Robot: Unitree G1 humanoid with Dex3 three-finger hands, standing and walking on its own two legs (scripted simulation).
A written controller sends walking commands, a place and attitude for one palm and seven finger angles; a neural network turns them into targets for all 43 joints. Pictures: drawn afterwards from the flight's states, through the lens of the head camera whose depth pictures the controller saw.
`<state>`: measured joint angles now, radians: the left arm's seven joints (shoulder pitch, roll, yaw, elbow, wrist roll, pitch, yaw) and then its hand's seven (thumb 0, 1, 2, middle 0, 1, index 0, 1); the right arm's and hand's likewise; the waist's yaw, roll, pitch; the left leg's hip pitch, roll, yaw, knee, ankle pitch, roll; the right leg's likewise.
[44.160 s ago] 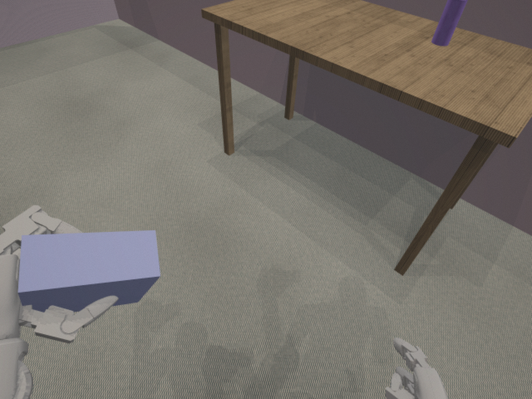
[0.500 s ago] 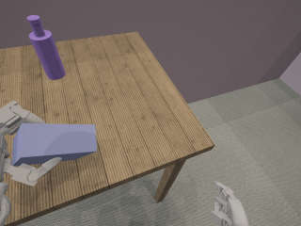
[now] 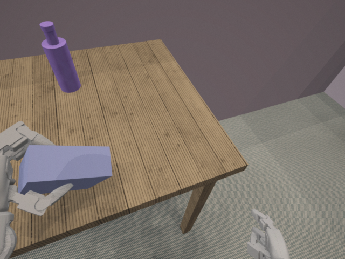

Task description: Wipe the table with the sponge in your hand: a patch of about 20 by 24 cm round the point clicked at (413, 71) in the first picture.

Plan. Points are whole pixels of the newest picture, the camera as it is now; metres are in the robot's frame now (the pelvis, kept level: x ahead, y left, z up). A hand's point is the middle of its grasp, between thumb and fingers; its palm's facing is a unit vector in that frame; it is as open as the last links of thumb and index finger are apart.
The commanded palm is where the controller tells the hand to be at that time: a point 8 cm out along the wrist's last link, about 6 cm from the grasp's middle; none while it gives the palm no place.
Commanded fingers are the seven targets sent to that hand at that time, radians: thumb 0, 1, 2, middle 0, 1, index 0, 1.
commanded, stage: look again from close up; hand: left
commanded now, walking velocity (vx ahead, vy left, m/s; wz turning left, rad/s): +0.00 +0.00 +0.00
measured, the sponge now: (76, 170) +0.24 +0.21 +0.12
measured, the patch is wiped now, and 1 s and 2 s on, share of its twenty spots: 1.00 1.00 1.00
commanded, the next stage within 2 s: shuffle to correct the standing spot in 0.14 s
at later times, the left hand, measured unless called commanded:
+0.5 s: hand (51, 168) +0.22 +0.23 +0.15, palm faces +0.37 -0.86 -0.36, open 9.7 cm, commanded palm +0.16 +0.26 +0.17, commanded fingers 0.00 0.10 1.30 -1.20 -1.60 -1.20 -1.60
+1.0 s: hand (92, 174) +0.22 +0.16 +0.15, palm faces +0.31 -0.87 -0.39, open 9.7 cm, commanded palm +0.16 +0.20 +0.17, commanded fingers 0.00 0.10 1.30 -1.20 -1.60 -1.20 -1.60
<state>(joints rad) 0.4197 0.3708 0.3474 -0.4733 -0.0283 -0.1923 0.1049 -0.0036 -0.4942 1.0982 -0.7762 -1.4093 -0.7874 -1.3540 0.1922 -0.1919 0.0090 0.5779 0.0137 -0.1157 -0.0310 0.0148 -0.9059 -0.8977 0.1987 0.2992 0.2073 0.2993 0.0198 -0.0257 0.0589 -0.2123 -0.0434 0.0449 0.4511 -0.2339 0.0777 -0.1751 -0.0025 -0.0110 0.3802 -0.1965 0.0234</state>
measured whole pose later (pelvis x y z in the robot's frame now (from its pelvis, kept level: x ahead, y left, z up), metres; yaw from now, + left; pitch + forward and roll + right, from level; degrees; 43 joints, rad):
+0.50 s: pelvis +0.00 -0.02 +0.00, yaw -1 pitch +0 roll -1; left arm 0.41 0.37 0.36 -0.47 -0.05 -0.17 0.10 0.00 -0.49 1.10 -0.78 -1.41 -0.79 -1.36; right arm 0.18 -0.17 0.00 0.57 0.02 -0.10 -0.03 0.02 -0.91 -0.90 0.20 0.30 0.21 0.30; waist 0.02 -0.04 0.06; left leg -0.21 -0.02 0.05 0.44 -0.22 0.05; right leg -0.19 0.02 -0.01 0.39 -0.19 0.00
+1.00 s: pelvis +0.00 -0.07 -0.01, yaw -1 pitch +1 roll -1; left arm 0.47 0.39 0.36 -0.54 -0.09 -0.13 0.09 0.00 -0.49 1.10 -0.78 -1.41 -0.79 -1.36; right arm 0.19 -0.22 -0.04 0.56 0.02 -0.07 -0.04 0.01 -0.91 -0.90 0.20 0.30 0.21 0.30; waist 0.00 0.00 0.05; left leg -0.29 0.06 0.01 0.54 -0.27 -0.02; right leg -0.25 0.10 -0.04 0.45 -0.22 -0.08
